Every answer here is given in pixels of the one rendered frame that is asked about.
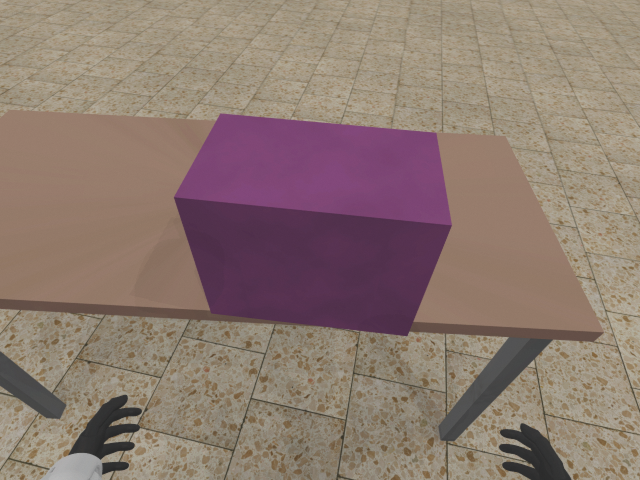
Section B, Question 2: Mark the robot left hand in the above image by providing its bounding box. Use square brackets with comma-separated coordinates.
[68, 395, 142, 475]

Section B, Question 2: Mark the robot right hand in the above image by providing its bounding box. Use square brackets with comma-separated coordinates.
[499, 423, 571, 480]

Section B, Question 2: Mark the robot left forearm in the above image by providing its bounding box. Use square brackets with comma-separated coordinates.
[40, 453, 102, 480]

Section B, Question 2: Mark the carton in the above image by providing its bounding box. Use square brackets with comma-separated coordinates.
[174, 113, 452, 336]

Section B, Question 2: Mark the table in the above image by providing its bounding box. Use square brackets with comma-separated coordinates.
[0, 110, 604, 441]

